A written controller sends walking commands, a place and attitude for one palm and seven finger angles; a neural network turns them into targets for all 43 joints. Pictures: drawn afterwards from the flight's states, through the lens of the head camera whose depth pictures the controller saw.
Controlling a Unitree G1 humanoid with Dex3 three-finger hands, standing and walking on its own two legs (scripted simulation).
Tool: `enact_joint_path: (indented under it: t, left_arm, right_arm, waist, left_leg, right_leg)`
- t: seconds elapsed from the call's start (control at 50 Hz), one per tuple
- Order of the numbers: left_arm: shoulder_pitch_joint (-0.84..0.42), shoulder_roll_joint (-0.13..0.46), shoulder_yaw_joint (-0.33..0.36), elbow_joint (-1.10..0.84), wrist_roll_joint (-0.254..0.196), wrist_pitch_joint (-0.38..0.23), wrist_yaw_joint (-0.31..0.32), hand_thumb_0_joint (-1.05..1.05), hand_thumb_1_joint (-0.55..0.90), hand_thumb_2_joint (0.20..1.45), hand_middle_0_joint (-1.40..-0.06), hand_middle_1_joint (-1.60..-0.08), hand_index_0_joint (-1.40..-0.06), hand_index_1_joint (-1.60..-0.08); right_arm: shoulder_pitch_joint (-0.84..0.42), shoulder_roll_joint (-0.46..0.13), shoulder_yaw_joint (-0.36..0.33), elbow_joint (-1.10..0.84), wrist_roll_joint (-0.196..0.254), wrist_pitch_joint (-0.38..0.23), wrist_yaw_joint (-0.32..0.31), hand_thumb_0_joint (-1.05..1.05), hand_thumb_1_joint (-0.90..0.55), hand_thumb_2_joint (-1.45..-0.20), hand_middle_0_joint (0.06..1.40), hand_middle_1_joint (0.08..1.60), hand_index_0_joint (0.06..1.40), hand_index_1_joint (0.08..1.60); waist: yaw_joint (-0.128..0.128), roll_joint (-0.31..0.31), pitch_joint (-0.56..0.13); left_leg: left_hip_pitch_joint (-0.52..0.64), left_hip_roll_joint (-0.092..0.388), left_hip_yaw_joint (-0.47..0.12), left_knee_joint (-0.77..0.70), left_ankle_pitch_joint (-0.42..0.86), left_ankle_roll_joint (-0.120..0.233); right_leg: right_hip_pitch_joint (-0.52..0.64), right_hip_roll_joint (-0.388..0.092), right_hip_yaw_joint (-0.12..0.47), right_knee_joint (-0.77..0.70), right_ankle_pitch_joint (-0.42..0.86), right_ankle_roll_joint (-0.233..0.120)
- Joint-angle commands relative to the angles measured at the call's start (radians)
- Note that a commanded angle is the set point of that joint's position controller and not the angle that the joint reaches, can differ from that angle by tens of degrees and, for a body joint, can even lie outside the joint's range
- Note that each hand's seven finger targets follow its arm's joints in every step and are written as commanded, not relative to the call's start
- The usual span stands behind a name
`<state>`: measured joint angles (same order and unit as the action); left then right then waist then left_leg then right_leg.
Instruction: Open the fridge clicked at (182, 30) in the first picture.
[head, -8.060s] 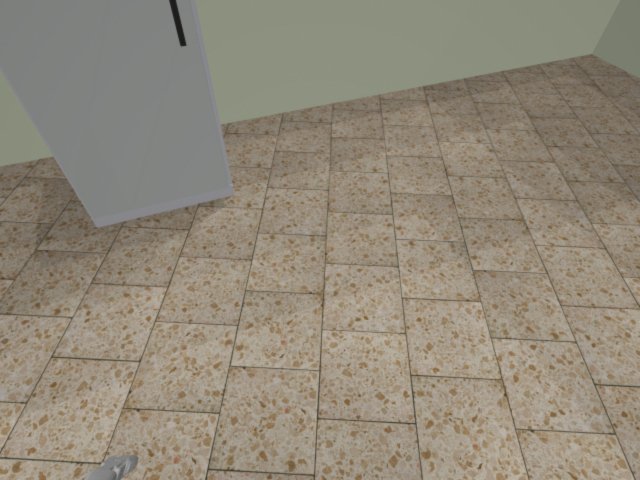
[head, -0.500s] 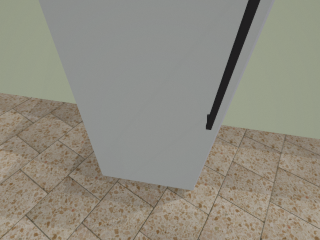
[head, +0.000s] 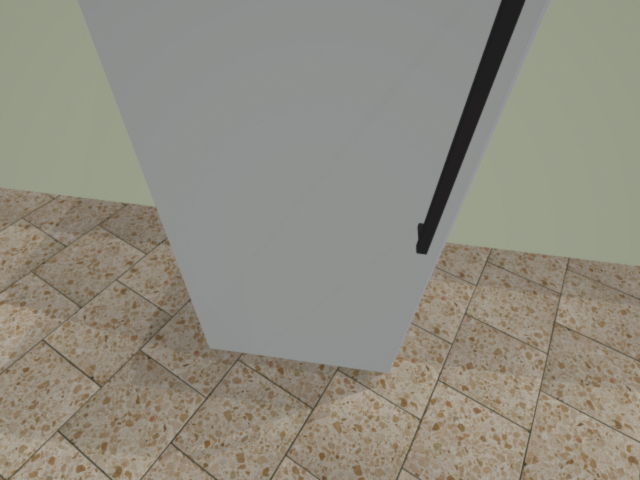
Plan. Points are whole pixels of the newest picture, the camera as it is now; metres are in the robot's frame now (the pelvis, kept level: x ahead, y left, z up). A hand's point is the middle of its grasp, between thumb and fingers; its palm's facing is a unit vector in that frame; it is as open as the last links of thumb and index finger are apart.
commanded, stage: look again from close up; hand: right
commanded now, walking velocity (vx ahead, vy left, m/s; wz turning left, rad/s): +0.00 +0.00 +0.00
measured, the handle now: (458, 135) +0.52 -0.15 +0.18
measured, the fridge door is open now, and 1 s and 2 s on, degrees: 0 0 0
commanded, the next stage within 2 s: raise the hand to about handle height in 0.80 s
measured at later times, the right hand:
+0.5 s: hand out of the picture +0.02 -0.20 -0.17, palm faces +0.02 +0.97 -0.25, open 7.3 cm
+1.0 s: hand out of the picture +0.12 -0.22 -0.10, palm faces +0.27 +0.94 -0.22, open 7.4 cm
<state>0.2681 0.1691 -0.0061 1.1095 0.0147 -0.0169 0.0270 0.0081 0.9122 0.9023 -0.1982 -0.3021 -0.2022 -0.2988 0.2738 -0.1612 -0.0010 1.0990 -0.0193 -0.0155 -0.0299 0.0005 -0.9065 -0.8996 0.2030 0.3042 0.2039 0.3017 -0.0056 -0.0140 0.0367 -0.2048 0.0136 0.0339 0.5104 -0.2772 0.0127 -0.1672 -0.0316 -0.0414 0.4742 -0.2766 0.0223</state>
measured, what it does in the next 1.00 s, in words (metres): stands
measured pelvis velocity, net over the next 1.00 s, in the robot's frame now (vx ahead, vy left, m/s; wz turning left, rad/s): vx -0.01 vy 0.00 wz -0.01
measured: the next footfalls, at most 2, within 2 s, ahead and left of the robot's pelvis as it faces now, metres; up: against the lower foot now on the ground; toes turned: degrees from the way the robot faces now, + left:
none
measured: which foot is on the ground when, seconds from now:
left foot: down 0.00-1.00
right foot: down 0.00-1.00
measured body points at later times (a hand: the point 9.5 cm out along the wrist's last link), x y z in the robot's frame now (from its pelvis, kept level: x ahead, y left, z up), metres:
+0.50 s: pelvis -0.01 +0.00 +0.00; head +0.01 +0.01 +0.45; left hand +0.01 +0.23 -0.16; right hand +0.02 -0.25 -0.15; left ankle +0.00 +0.11 -0.74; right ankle -0.01 -0.13 -0.74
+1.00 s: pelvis -0.01 +0.00 +0.00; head +0.01 +0.00 +0.45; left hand +0.07 +0.25 -0.14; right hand +0.10 -0.27 -0.08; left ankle +0.00 +0.11 -0.74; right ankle -0.01 -0.13 -0.74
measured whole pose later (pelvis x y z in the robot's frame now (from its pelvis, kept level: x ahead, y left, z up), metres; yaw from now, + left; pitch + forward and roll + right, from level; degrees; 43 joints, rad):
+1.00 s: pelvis -0.01 +0.00 +0.00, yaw -1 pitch -1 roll -1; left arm 0.29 0.22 0.00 0.93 -0.02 -0.15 0.07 0.01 0.91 0.90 -0.20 -0.30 -0.20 -0.30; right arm 0.38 -0.19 -0.10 0.47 0.10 -0.04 -0.06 0.01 -0.89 -0.89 0.21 0.31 0.21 0.31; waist -0.02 0.00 0.04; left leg -0.23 0.02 0.04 0.52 -0.27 0.01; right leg -0.20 -0.02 -0.03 0.49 -0.27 0.02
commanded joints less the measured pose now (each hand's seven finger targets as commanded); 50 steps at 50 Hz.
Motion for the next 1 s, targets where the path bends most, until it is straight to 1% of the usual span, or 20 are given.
enact_joint_path:
  t: [0.0, 0.02, 0.06, 0.1, 0.18, 0.26, 0.34, 0.44, 0.48, 0.5, 0.7, 0.72, 0.76, 0.86, 0.88, 0.9, 0.92, 0.94, 0.96, 0.98]
  left_arm:
    - [0.044, 0.093, 0.021, -0.028, 0.001, -0.013, 0.003, 0.000, 0.900, 0.900, -0.200, -0.300, -0.200, -0.300]
    - [0.046, 0.091, 0.021, -0.028, 0.000, -0.012, 0.003, 0.000, 0.900, 0.900, -0.200, -0.300, -0.200, -0.300]
    - [0.043, 0.100, 0.022, -0.027, 0.001, -0.012, 0.001, 0.000, 0.900, 0.900, -0.200, -0.300, -0.200, -0.300]
    - [0.039, 0.103, 0.021, -0.028, 0.002, -0.011, 0.001, 0.000, 0.900, 0.900, -0.200, -0.300, -0.200, -0.300]
    - [0.036, 0.111, 0.022, -0.028, 0.002, -0.015, 0.000, 0.000, 0.900, 0.900, -0.200, -0.300, -0.200, -0.300]
    - [0.031, 0.120, 0.023, -0.026, 0.002, -0.016, 0.000, 0.000, 0.900, 0.900, -0.200, -0.300, -0.200, -0.300]
    - [0.021, 0.126, 0.024, -0.026, 0.002, -0.016, 0.000, 0.000, 0.900, 0.900, -0.200, -0.300, -0.200, -0.300]
    - [0.016, 0.135, 0.025, -0.025, 0.003, -0.016, -0.001, 0.000, 0.900, 0.900, -0.200, -0.300, -0.200, -0.300]
    - [0.008, 0.141, 0.025, -0.027, 0.003, -0.017, -0.001, 0.000, 0.900, 0.900, -0.200, -0.300, -0.200, -0.300]
    - [0.005, 0.143, 0.025, -0.028, 0.003, -0.017, -0.001, 0.000, 0.900, 0.900, -0.200, -0.300, -0.200, -0.300]
    - [-0.017, 0.159, 0.025, -0.028, 0.003, -0.019, -0.002, 0.000, 0.900, 0.900, -0.200, -0.300, -0.200, -0.300]
    - [-0.016, 0.157, 0.026, -0.029, 0.002, -0.019, -0.002, 0.000, 0.900, 0.900, -0.200, -0.300, -0.200, -0.300]
    - [-0.020, 0.165, 0.025, -0.028, 0.003, -0.019, -0.002, 0.000, 0.900, 0.900, -0.200, -0.300, -0.200, -0.300]
    - [-0.031, 0.169, 0.026, -0.028, 0.003, -0.018, -0.002, 0.000, 0.900, 0.900, -0.200, -0.300, -0.200, -0.300]
    - [-0.098, 0.152, 0.033, -0.090, -0.014, -0.017, -0.011, 0.000, 0.900, 0.900, -0.200, -0.300, -0.200, -0.300]
    - [-0.065, 0.266, 0.058, -0.415, -0.052, -0.163, 0.034, 0.000, 0.900, 0.900, -0.200, -0.300, -0.200, -0.300]
    - [-0.096, 0.175, 0.035, -0.390, -0.045, -0.231, 0.079, 0.000, 0.900, 0.900, -0.200, -0.300, -0.200, -0.300]
    - [-0.122, 0.153, 0.040, -0.424, -0.038, -0.266, 0.075, 0.000, 0.900, 0.900, -0.200, -0.300, -0.200, -0.300]
    - [-0.101, 0.176, 0.055, -0.403, -0.054, -0.281, 0.069, 0.000, 0.900, 0.900, -0.200, -0.300, -0.200, -0.300]
    - [-0.113, 0.194, 0.072, -0.452, -0.043, -0.294, 0.060, 0.000, 0.900, 0.900, -0.200, -0.300, -0.200, -0.300]
  right_arm:
    - [0.027, -0.140, -0.027, -0.040, 0.006, -0.019, -0.003, 0.000, -0.900, -0.900, 0.200, 0.300, 0.200, 0.300]
    - [0.031, -0.138, -0.027, -0.042, 0.005, -0.019, -0.004, 0.000, -0.900, -0.900, 0.200, 0.300, 0.200, 0.300]
    - [0.022, -0.145, -0.028, -0.044, 0.005, -0.018, -0.003, 0.000, -0.900, -0.900, 0.200, 0.300, 0.200, 0.300]
    - [0.020, -0.145, -0.027, -0.043, 0.006, -0.017, -0.001, 0.000, -0.900, -0.900, 0.200, 0.300, 0.200, 0.300]
    - [0.013, -0.154, -0.029, -0.044, 0.006, -0.018, 0.000, 0.000, -0.900, -0.900, 0.200, 0.300, 0.200, 0.300]
    - [0.008, -0.162, -0.031, -0.045, 0.006, -0.019, 0.000, 0.000, -0.900, -0.900, 0.200, 0.300, 0.200, 0.300]
    - [-0.001, -0.163, -0.031, -0.045, 0.005, -0.018, 0.001, 0.000, -0.900, -0.900, 0.200, 0.300, 0.200, 0.300]
    - [-0.009, -0.171, -0.033, -0.047, 0.005, -0.018, 0.002, 0.000, -0.900, -0.900, 0.200, 0.300, 0.200, 0.300]
    - [-0.017, -0.175, -0.033, -0.049, 0.006, -0.017, 0.003, 0.000, -0.900, -0.900, 0.200, 0.300, 0.200, 0.300]
    - [-0.019, -0.178, -0.033, -0.047, 0.006, -0.017, 0.003, 0.000, -0.900, -0.900, 0.200, 0.300, 0.200, 0.300]
    - [-0.036, -0.194, -0.035, -0.050, 0.006, -0.018, 0.005, 0.000, -0.900, -0.900, 0.200, 0.300, 0.200, 0.300]
    - [-0.033, -0.195, -0.034, -0.050, 0.004, -0.020, 0.005, 0.000, -0.900, -0.900, 0.200, 0.300, 0.200, 0.300]
    - [-0.041, -0.201, -0.036, -0.050, 0.005, -0.021, 0.004, 0.000, -0.900, -0.900, 0.200, 0.300, 0.200, 0.300]
    - [-0.048, -0.207, -0.036, -0.050, 0.005, -0.021, 0.005, 0.000, -0.900, -0.900, 0.200, 0.300, 0.200, 0.300]
    - [0.089, -0.151, -0.022, -0.006, 0.005, -0.027, -0.037, 0.000, -0.900, -0.900, 0.200, 0.300, 0.200, 0.300]
    - [-0.729, -0.449, -0.269, -1.490, 0.183, -0.265, -0.036, 0.000, -0.877, -0.890, 0.202, 0.315, 0.202, 0.315]
    - [-0.426, -0.513, -0.338, -1.361, 0.125, -0.268, -0.082, 0.000, -0.853, -0.880, 0.203, 0.330, 0.203, 0.330]
    - [0.034, -0.122, -0.123, -1.150, 0.168, -0.168, -0.063, 0.000, -0.830, -0.870, 0.205, 0.345, 0.205, 0.345]
    - [0.009, -0.072, -0.143, -1.041, 0.193, -0.161, -0.056, 0.000, -0.807, -0.860, 0.207, 0.360, 0.207, 0.360]
    - [-0.020, -0.073, -0.153, -1.037, 0.208, -0.221, -0.028, 0.000, -0.783, -0.850, 0.208, 0.375, 0.208, 0.375]
  waist:
    - [0.007, 0.017, 0.030]
    - [0.007, 0.035, 0.026]
    - [0.007, 0.018, 0.035]
    - [0.006, 0.025, 0.036]
    - [0.004, 0.010, 0.020]
    - [0.002, 0.022, 0.002]
    - [0.001, 0.013, 0.019]
    - [0.002, 0.026, 0.001]
    - [0.000, 0.006, 0.005]
    - [0.000, 0.014, 0.008]
    - [-0.001, 0.010, -0.010]
    - [-0.001, 0.026, -0.020]
    - [0.001, 0.020, -0.028]
    - [-0.001, 0.022, -0.019]
    - [-0.038, 0.070, -0.023]
    - [0.076, -0.109, -0.490]
    - [0.009, -0.163, -0.387]
    - [0.000, -0.168, -0.273]
    - [0.041, -0.035, -0.138]
    - [0.048, 0.021, -0.025]
  left_leg:
    - [-0.018, 0.097, -0.104, -0.127, 0.127, 0.032]
    - [-0.016, 0.095, -0.101, -0.130, 0.125, 0.030]
    - [-0.023, 0.097, -0.104, -0.136, 0.090, 0.030]
    - [-0.030, 0.095, -0.109, -0.145, 0.059, 0.031]
    - [-0.014, 0.096, -0.102, -0.139, 0.083, 0.030]
    - [0.002, 0.099, -0.097, -0.131, 0.123, 0.030]
    - [-0.005, 0.096, -0.096, -0.133, 0.111, 0.029]
    - [0.002, 0.096, -0.093, -0.132, 0.119, 0.028]
    - [0.001, 0.096, -0.095, -0.132, 0.109, 0.028]
    - [-0.001, 0.097, -0.094, -0.135, 0.106, 0.027]
    - [0.013, 0.101, -0.095, -0.133, 0.143, 0.026]
    - [0.022, 0.101, -0.094, -0.132, 0.171, 0.026]
    - [0.028, 0.104, -0.094, -0.129, 0.183, 0.027]
    - [0.029, 0.107, -0.093, -0.137, 0.189, 0.026]
    - [0.042, 0.172, -0.152, -0.142, 0.494, -0.010]
    - [0.138, 0.062, -0.065, -0.037, 0.459, 0.022]
    - [0.081, 0.009, -0.052, -0.004, 0.297, 0.024]
    - [0.012, -0.007, 0.050, 0.005, 0.172, 0.019]
    - [-0.093, -0.002, 0.062, -0.010, 0.143, 0.001]
    - [-0.197, -0.003, 0.067, 0.003, 0.061, -0.011]
  right_leg:
    - [-0.033, -0.060, 0.053, -0.088, 0.118, -0.033]
    - [-0.027, -0.063, 0.055, -0.088, 0.117, -0.035]
    - [-0.039, -0.061, 0.056, -0.097, 0.103, -0.034]
    - [-0.041, -0.060, 0.059, -0.100, 0.090, -0.034]
    - [-0.038, -0.065, 0.062, -0.105, 0.114, -0.036]
    - [-0.031, -0.068, 0.065, -0.104, 0.136, -0.036]
    - [-0.038, -0.070, 0.070, -0.113, 0.130, -0.037]
    - [-0.029, -0.073, 0.070, -0.115, 0.139, -0.036]
    - [-0.031, -0.074, 0.074, -0.124, 0.136, -0.037]
    - [-0.031, -0.075, 0.074, -0.125, 0.133, -0.037]
    - [-0.017, -0.076, 0.076, -0.129, 0.162, -0.037]
    - [-0.009, -0.078, 0.074, -0.121, 0.179, -0.037]
    - [-0.007, -0.077, 0.074, -0.121, 0.185, -0.035]
    - [-0.006, -0.077, 0.074, -0.123, 0.189, -0.033]
    - [-0.060, -0.082, 0.007, 0.091, 0.122, -0.006]
    - [0.137, 0.048, 0.026, -0.051, 0.293, -0.045]
    - [0.172, 0.030, -0.033, -0.039, 0.293, -0.043]
    - [0.067, 0.023, -0.012, -0.047, 0.284, -0.037]
    - [-0.023, 0.029, 0.017, 0.009, 0.222, -0.029]
    - [-0.123, 0.031, 0.031, 0.052, 0.126, -0.026]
